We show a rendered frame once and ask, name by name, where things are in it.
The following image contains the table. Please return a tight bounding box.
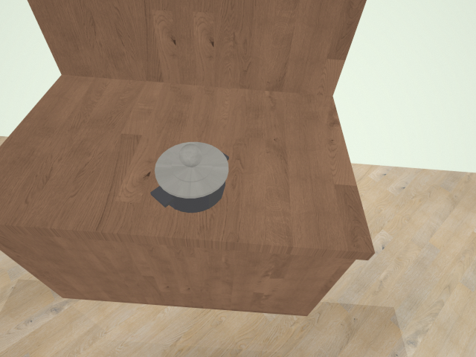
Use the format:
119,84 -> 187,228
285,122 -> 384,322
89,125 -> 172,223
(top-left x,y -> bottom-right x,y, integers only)
0,0 -> 375,316

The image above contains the pot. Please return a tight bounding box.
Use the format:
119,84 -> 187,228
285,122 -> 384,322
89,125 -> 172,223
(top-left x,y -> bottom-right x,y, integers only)
150,152 -> 229,213

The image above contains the knob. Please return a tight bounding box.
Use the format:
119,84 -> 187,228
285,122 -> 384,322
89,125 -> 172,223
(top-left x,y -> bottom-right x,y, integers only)
179,144 -> 202,167

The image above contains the lid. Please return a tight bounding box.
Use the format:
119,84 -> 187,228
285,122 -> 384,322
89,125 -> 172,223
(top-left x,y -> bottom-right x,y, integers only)
155,142 -> 228,199

